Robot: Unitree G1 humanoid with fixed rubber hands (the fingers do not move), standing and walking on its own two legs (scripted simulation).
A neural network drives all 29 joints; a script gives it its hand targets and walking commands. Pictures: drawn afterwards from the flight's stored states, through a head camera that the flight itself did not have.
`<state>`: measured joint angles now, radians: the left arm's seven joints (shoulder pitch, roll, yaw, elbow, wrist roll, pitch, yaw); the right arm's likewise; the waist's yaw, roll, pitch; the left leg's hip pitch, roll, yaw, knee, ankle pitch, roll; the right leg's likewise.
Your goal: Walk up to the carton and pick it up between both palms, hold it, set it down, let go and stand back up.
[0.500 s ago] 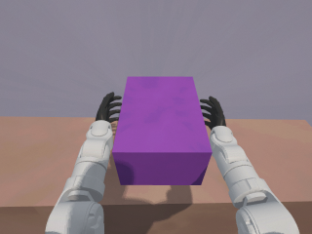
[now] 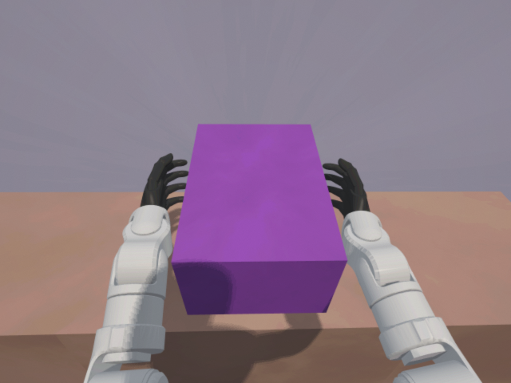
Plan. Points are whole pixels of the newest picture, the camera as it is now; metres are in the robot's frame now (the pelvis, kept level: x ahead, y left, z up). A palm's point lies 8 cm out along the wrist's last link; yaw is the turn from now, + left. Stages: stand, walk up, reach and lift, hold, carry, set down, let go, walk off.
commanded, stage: reach and lift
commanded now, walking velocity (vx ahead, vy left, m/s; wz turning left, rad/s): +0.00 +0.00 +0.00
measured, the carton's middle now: (255, 209) +0.39 +0.00 +0.11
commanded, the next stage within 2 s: hold in 0.64 s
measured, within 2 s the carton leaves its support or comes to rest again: neither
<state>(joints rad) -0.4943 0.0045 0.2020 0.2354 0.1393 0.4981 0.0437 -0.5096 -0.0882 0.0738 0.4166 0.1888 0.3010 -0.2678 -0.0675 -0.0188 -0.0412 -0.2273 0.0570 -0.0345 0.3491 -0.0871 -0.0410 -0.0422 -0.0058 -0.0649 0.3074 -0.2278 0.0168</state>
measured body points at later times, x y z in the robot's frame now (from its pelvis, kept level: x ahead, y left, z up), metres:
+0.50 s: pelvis +0.01 +0.02 +0.00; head -0.02 +0.06 +0.45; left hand +0.40 +0.17 +0.16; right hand +0.39 -0.13 +0.16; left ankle +0.07 +0.15 -0.75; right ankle -0.04 -0.12 -0.75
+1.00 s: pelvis +0.01 +0.00 +0.00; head -0.05 +0.01 +0.45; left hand +0.37 +0.15 +0.19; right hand +0.37 -0.15 +0.18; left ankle +0.07 +0.14 -0.75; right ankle -0.04 -0.12 -0.75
